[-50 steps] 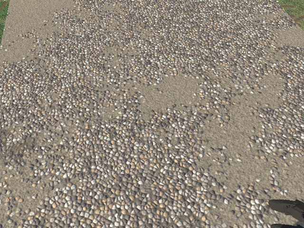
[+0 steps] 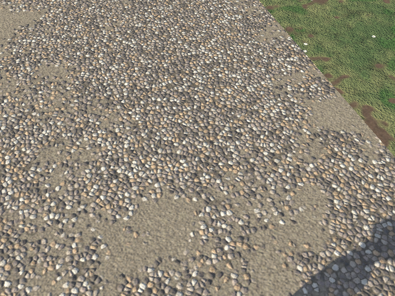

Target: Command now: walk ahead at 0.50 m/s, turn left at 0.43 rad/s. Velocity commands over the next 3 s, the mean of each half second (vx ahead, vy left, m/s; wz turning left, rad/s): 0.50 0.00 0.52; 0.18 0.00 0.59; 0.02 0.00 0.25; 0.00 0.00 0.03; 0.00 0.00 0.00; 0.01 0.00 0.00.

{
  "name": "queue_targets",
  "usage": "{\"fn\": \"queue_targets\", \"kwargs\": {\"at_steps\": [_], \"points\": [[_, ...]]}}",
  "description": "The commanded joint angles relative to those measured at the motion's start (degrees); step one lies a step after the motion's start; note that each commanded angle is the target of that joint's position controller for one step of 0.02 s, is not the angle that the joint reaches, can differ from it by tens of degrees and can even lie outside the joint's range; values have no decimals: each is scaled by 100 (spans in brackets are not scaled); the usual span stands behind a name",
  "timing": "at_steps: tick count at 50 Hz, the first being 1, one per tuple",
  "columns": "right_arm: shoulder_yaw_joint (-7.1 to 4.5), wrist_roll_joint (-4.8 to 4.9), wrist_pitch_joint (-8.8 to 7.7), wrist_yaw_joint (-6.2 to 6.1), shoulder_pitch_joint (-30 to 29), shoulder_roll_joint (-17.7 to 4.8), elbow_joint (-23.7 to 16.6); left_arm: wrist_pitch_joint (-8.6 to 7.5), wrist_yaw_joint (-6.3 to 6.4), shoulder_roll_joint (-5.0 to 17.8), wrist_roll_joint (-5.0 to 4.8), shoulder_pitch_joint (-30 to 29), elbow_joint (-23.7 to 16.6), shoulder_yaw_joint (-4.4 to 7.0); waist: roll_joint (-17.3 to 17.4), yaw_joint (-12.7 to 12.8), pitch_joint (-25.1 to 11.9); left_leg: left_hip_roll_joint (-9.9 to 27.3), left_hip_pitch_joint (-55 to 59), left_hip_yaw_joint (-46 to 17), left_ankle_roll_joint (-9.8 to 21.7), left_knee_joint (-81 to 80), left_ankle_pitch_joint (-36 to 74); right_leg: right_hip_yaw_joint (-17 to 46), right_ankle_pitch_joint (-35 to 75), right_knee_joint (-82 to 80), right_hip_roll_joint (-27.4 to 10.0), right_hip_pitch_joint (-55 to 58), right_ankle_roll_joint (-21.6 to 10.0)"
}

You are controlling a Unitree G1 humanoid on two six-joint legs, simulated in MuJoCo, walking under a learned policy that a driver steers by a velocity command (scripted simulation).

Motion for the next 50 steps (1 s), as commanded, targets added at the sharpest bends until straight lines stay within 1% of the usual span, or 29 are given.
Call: {"fn": "queue_targets", "kwargs": {"at_steps": [1,2,3,4,5,6,9,11,14,18,20,22,23,24,25,26,27,28,30,33,38,41,44,45,46,47,48,49,50], "points": [[-602,74,2,-117,1885,-1893,-6,-184,-11,33,182,586,-717,-116,1493,-437,-1928,1810,4999,-4235,1775,-656,-1124,468,-86,4846,416,-3995,171],[-466,80,-20,-117,2008,-1372,-45,-404,-104,501,-36,80,-682,-62,872,-872,-2264,1871,5348,-4961,1736,-1369,-1833,1526,-499,5439,332,-4693,57],[-419,37,-44,-144,1768,-1166,-78,-536,-161,751,-233,-450,-871,-2,646,-928,-1452,1733,4801,-4118,1458,-1478,-1554,1526,-14,5358,34,-5105,-65],[-393,32,-59,-163,1443,-1064,-171,-610,-132,714,-177,-717,-940,-28,103,-770,-1000,1504,4012,-3487,1277,-1486,-999,1453,446,4944,-221,-4972,-118],[-341,12,-52,-180,1117,-893,-256,-624,-89,732,-19,-870,-956,8,-105,-571,-619,1304,3215,-2983,1177,-1561,-285,1403,700,4429,-378,-4675,-76],[-290,-64,-52,-208,958,-784,-352,-579,-79,746,45,-807,-979,42,17,-372,-531,1157,2703,-2702,1163,-1682,248,1436,863,4190,-476,-4266,-34],[-319,-36,-37,-288,917,-859,-430,-409,-77,518,93,-665,-1026,11,141,-175,-358,978,1959,-2218,1218,-1904,1004,1269,1009,3439,-501,-3951,210],[-375,-3,-25,-367,1031,-1029,-413,-361,-64,371,103,-1037,-1163,-48,142,-261,-191,787,1617,-1892,1101,-1973,1101,1145,1650,2639,-405,-3912,361],[-398,43,47,-440,1260,-1065,-365,-396,-109,205,71,-1683,-1310,-119,293,-534,-136,430,1322,-1587,754,-1848,681,1074,2965,1269,-107,-3396,415],[-396,84,141,-479,1661,-1022,-257,-468,-200,384,-43,-2137,-1458,-61,400,-688,-150,623,1753,-2140,598,-1461,58,1251,3181,478,94,-3105,340],[-406,65,168,-497,1638,-1013,-275,-512,-227,543,-57,-2020,-1444,10,519,-557,-166,792,2111,-2509,502,-1103,22,1363,2756,322,67,-2987,184],[-380,35,187,-484,1486,-899,-345,-559,-200,706,-40,-1347,-1275,120,597,-156,-391,637,2091,-2551,317,-482,394,1233,2541,17,51,-2069,-93],[-278,-17,169,-452,1452,-628,-431,-586,-160,915,54,-658,-1191,202,366,183,-1023,342,1717,-2265,138,623,259,1633,2424,144,-480,-840,-401],[-167,1,136,-463,1950,-263,-584,-552,-115,1413,206,-26,-1149,320,-783,159,-1880,-446,184,-1500,-295,2575,-1189,3421,2386,141,-1781,1143,-1116],[-143,66,110,-465,2285,-427,-689,-463,-166,1310,112,136,-1022,319,-2075,7,-2178,-482,-1026,-1224,-492,3810,-3200,5280,2045,-313,-2551,1606,-1645],[-289,91,151,-479,2027,-975,-585,-426,-156,793,62,-234,-1163,179,-1222,65,-1451,-151,-1308,-1386,-593,4324,-2902,4671,2259,-352,-2373,955,-1475],[-351,50,220,-494,1547,-1116,-664,-365,-137,555,84,-526,-1236,101,-691,80,-930,12,-1228,-1156,-685,4424,-2559,3595,3236,-261,-2126,238,-1284],[-379,-6,283,-506,1334,-1079,-741,-325,-148,432,93,-780,-1211,49,-425,-41,-590,151,-1065,-1021,-767,4242,-2383,2840,4234,-277,-1844,-419,-1201],[-391,13,427,-493,1413,-832,-785,-302,-161,376,100,-1033,-1115,26,-678,-296,-337,380,-597,-819,-825,3746,-2157,1951,4768,-492,-1462,-1247,-1083],[-306,20,545,-481,1245,-500,-958,-276,-114,630,97,-1172,-962,126,-862,-338,-334,413,-546,-574,-954,3000,-1671,1403,5115,-835,-1485,-1415,-1298],[-278,-24,535,-316,771,-460,-1131,-100,-10,799,-16,-1343,-811,184,-666,-210,-575,437,41,-317,-831,1516,-316,570,4804,-861,-1443,-1219,-1186],[-325,-27,564,-210,411,-550,-1320,-31,-43,936,-105,-1235,-688,231,-661,-98,-463,358,219,-146,-672,896,-386,401,4509,-624,-1516,-1013,-1075],[-413,-22,612,-151,421,-662,-1449,21,-70,1041,-234,-1250,-642,278,-684,-210,-432,198,534,32,-406,170,-636,343,4585,15,-1607,-808,-880],[-473,-35,604,-170,690,-741,-1393,32,-64,991,-265,-1270,-626,271,-593,-378,-536,20,1076,133,-257,-358,-258,149,4715,578,-1434,-935,-698],[-608,-63,592,-257,1148,-1084,-1308,18,-83,846,-204,-962,-542,237,-125,-539,-820,65,2067,-205,11,-784,1097,-79,4280,1558,-1057,-1404,-344],[-758,-118,587,-411,1496,-1796,-1379,-9,-113,493,118,-893,-761,100,1370,-480,-1257,1518,3542,-2139,723,-494,4113,-277,1042,3414,-440,-3063,143],[-676,-222,516,-388,1300,-1791,-1538,-1,-138,464,184,-831,-870,24,1606,-433,-2022,2445,3904,-3719,1957,-743,3637,733,-1391,4747,234,-4056,342],[-579,-150,450,-324,1171,-1398,-1543,47,-157,811,26,-1134,-802,123,718,-643,-1842,2131,3533,-3165,1733,-911,3003,1263,-1097,5002,-21,-4182,321],[-518,-84,400,-326,917,-1223,-1488,86,-136,798,-56,-1281,-851,123,519,-481,-1347,1775,3098,-2611,1347,-925,2401,1263,-661,4814,-139,-4268,253]]}}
